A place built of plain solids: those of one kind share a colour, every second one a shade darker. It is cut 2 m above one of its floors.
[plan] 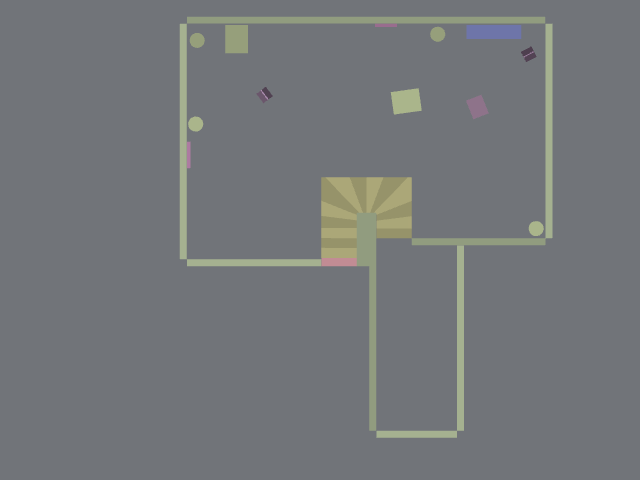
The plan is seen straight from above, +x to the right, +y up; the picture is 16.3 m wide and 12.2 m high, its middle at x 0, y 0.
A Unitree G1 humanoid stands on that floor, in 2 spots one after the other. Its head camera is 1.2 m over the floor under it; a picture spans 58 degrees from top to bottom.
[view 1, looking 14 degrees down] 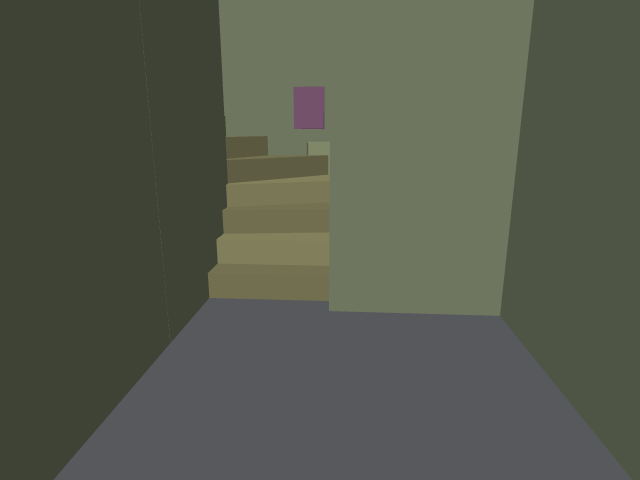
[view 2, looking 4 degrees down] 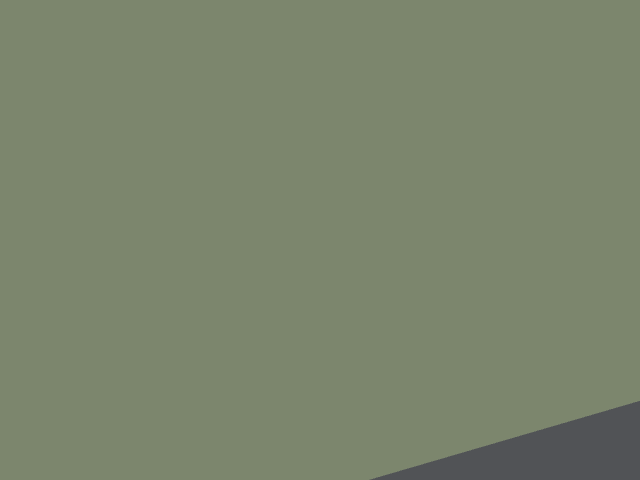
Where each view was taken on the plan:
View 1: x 2.47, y -2.92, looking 94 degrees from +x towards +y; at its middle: tread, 3.35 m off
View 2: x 1.88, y -1.18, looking -24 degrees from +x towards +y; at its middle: wall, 1.76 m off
